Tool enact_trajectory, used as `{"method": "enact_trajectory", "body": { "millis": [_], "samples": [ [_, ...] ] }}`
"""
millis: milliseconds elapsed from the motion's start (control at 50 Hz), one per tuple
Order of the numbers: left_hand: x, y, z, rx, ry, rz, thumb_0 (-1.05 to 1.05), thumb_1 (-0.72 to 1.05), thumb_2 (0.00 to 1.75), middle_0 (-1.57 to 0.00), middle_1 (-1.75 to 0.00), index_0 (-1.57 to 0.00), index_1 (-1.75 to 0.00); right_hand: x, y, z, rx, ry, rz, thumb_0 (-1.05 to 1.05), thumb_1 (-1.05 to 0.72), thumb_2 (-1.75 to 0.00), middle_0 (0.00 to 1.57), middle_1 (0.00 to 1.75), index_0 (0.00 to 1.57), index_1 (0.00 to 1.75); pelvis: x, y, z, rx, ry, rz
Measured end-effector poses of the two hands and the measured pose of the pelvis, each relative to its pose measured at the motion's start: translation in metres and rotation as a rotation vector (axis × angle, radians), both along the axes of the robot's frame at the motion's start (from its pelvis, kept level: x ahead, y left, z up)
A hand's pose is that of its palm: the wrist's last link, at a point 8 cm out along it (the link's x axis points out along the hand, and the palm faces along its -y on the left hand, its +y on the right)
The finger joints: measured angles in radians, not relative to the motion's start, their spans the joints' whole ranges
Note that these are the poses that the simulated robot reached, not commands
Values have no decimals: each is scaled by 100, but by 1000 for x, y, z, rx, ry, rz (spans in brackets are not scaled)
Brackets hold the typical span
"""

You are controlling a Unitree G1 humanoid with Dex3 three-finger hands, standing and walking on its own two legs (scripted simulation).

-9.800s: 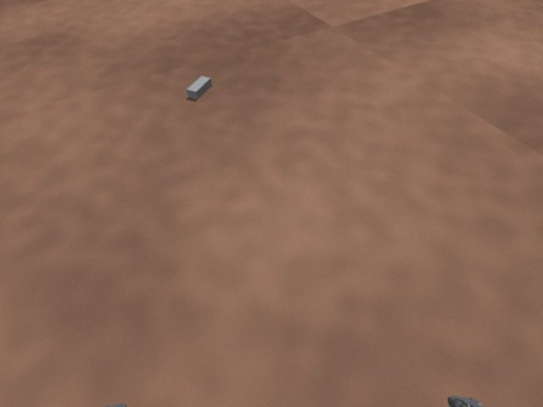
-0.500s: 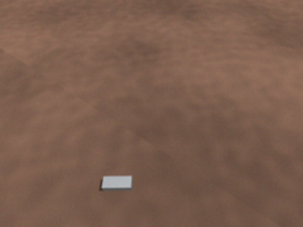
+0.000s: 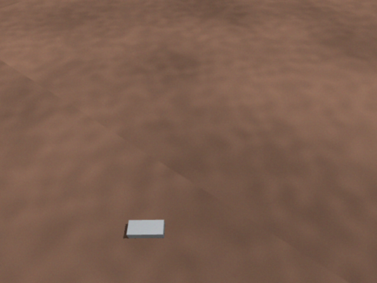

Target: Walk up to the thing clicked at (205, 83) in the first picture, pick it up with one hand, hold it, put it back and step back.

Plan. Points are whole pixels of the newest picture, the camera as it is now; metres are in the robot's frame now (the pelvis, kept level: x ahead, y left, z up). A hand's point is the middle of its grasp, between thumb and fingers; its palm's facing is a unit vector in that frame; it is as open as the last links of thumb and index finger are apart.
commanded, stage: stand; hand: left
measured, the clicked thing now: (146, 229) +0.47 +0.26 -0.75
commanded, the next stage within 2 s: walk up in 0.66 s
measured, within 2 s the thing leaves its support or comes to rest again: neither
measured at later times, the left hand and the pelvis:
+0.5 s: hand out of the picture +0.07 +0.25 -0.16, palm faces -0.03 -0.94 -0.34, open 7.4 cm; pelvis +0.00 +0.00 +0.00, yaw +0 degrees
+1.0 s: hand out of the picture +0.08 +0.32 -0.16, palm faces +0.00 -0.92 -0.39, open 7.4 cm; pelvis +0.02 +0.05 -0.01, yaw +1 degrees
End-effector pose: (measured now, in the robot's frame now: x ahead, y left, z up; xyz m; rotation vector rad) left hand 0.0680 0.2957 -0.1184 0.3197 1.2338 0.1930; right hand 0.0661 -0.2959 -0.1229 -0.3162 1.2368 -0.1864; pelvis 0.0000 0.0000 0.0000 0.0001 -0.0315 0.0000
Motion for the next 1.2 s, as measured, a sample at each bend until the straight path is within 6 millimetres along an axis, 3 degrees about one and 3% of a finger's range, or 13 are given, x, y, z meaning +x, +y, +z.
{"method": "enact_trajectory", "body": {
  "millis": [700,780,900,1040,1200],
  "samples": [
    [-1,2,1,6,-13,2,1,90,90,-20,-30,-21,-30,-4,-1,-1,2,5,-3,0,-90,-90,20,30,20,30,-1,1,-1,-2,-5,-2],
    [-5,13,3,29,-39,16,1,90,90,-20,-30,-21,-30,-3,-2,-4,-7,17,0,0,-90,-90,20,30,20,30,2,9,-5,-16,-6,2],
    [-9,50,-2,56,-36,39,1,90,90,-20,-30,-21,-30,-1,14,-5,-28,37,18,1,-91,-90,20,30,20,30,9,34,-12,-21,-5,23],
    [9,74,-6,51,12,26,1,90,90,-20,-30,-20,-30,0,46,2,-16,40,-6,0,-91,-90,20,30,20,30,23,51,-8,-4,6,16],
    [46,66,-6,53,-3,-19,1,90,90,-20,-30,-20,-30,24,54,-16,7,22,-50,1,-90,-90,20,30,20,30,42,57,-14,-3,-18,5]
  ]
}}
